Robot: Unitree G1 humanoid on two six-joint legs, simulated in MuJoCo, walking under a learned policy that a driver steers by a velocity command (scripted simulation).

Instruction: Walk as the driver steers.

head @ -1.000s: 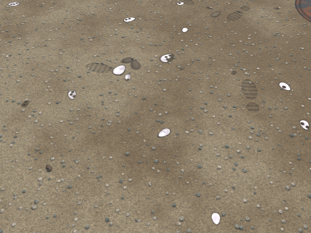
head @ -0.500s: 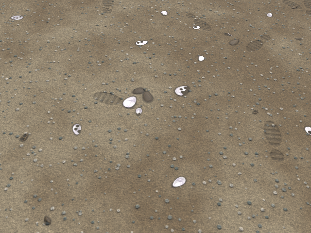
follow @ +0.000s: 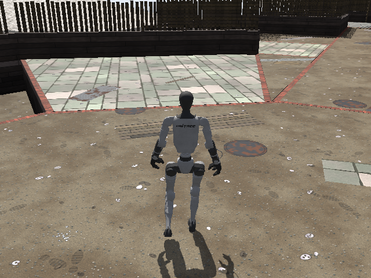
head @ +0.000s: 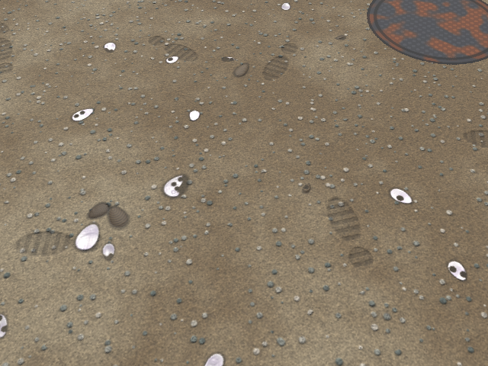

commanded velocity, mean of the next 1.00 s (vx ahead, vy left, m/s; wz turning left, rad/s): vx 0.50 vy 0.00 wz -0.11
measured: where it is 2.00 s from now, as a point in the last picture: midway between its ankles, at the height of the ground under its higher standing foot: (235, 181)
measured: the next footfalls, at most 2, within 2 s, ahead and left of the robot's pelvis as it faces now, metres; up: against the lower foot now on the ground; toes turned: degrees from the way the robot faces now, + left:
left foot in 0.42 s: +0.43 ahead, +0.10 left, +0.00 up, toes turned -13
right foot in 0.92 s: +0.64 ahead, -0.17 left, +0.00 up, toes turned -4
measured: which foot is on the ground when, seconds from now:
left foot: up 0.00-0.40, down 0.42-0.92, up 0.94-1.00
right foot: down 0.00-0.44, up 0.46-0.90, down 0.92-1.00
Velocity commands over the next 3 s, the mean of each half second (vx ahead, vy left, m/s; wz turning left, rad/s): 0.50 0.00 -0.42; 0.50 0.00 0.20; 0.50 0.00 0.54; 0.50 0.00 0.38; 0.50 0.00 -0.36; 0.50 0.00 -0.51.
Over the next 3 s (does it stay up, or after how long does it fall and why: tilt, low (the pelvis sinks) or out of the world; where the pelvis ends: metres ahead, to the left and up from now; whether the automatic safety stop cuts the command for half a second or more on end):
stays up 1.56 0.16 0.00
